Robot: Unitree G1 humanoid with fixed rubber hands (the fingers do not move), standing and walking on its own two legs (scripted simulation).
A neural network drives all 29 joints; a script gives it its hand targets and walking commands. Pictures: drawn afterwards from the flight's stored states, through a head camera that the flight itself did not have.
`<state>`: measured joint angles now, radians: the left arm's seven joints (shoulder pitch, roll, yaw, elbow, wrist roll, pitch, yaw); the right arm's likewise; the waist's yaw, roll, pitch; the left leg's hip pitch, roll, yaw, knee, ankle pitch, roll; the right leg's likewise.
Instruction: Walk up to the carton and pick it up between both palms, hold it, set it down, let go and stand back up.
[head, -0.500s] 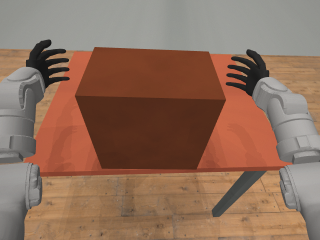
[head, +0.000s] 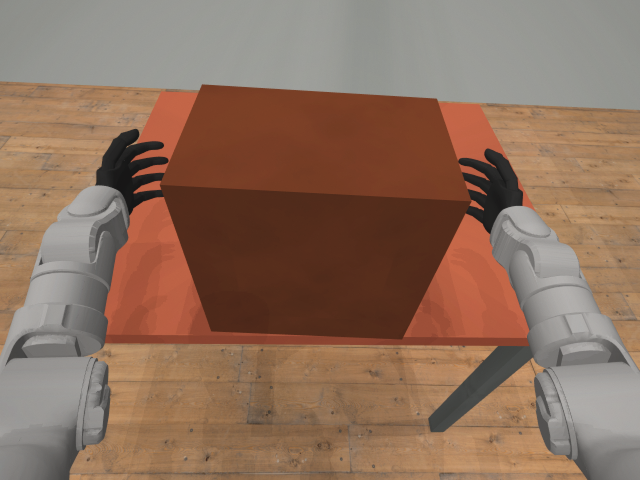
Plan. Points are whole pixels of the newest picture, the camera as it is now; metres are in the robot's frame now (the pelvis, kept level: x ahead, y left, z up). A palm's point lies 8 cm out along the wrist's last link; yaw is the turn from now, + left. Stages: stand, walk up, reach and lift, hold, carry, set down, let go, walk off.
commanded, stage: reach and lift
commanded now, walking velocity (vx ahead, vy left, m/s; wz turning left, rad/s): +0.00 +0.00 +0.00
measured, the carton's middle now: (313, 226) +0.41 +0.03 +0.08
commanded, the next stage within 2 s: none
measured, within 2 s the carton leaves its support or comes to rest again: neither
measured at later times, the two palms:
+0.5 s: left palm (143, 198) +0.40 +0.24 +0.13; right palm (490, 211) +0.41 -0.20 +0.13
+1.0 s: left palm (158, 199) +0.40 +0.22 +0.13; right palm (461, 207) +0.42 -0.16 +0.13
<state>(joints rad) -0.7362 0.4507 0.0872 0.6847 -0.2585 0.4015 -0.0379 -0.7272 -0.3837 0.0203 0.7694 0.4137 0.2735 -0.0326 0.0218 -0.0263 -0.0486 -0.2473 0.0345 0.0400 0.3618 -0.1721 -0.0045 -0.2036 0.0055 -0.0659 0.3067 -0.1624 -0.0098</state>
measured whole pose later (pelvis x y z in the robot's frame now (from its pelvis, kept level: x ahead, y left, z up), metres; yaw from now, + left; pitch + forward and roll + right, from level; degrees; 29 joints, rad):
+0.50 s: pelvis +0.00 -0.01 +0.00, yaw -1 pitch +4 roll -1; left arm -0.70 0.39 0.10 0.67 -0.22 0.31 -0.03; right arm -0.72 -0.34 0.10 0.77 0.43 0.18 -0.09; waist 0.04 -0.03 -0.05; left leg -0.24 0.05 0.06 0.35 -0.17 -0.02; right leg -0.21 0.02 -0.05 0.31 -0.16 -0.02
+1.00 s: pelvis -0.01 +0.00 +0.00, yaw -1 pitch +4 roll -1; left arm -0.75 0.28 0.10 0.70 -0.17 0.31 0.05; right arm -0.80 -0.23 0.02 0.85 0.33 0.19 -0.16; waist 0.05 -0.01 -0.05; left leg -0.27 0.05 0.05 0.38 -0.18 -0.01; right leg -0.22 0.02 -0.05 0.31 -0.15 -0.02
